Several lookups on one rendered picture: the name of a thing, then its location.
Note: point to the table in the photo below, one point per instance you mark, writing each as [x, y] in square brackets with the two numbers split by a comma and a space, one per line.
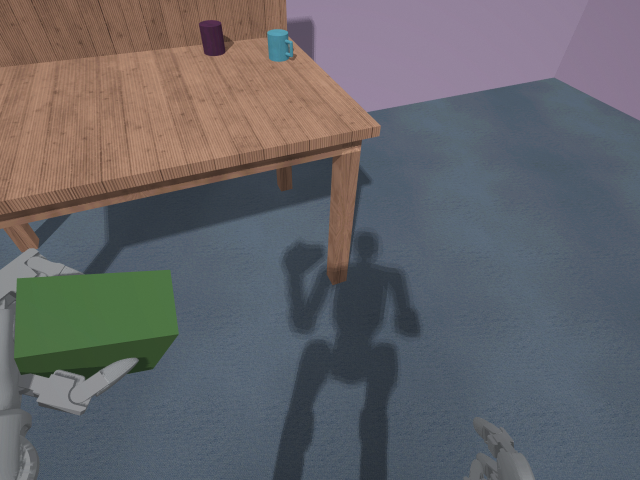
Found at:
[108, 101]

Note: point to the robot right hand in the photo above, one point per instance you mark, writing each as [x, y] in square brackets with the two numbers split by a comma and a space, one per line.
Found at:
[510, 464]

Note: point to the sponge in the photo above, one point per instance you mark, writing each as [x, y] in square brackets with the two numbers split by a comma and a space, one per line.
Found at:
[83, 323]

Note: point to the robot left hand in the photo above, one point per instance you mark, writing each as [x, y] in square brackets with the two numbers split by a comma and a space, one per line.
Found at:
[62, 391]

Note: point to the robot left forearm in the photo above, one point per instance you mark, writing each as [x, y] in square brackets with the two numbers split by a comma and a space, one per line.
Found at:
[19, 459]

